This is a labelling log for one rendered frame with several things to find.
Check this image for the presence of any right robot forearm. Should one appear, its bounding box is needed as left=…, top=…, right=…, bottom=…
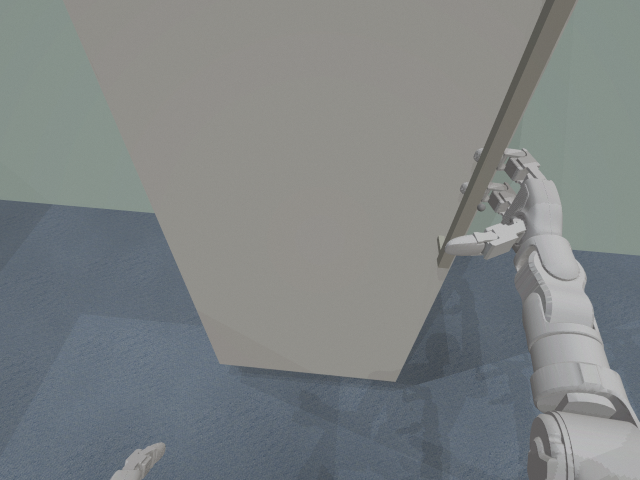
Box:
left=513, top=234, right=640, bottom=430

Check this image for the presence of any right robot hand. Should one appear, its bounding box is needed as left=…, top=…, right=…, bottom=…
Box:
left=445, top=148, right=563, bottom=260

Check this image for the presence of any handle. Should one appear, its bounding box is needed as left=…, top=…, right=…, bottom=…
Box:
left=437, top=0, right=576, bottom=269

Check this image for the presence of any robot right upper arm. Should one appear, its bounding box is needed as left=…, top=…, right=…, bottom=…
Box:
left=527, top=410, right=640, bottom=480

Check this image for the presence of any left robot hand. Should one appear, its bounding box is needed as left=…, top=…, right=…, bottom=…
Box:
left=110, top=442, right=166, bottom=480

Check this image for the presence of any fridge door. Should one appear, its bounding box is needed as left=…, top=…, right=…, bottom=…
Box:
left=63, top=0, right=578, bottom=382

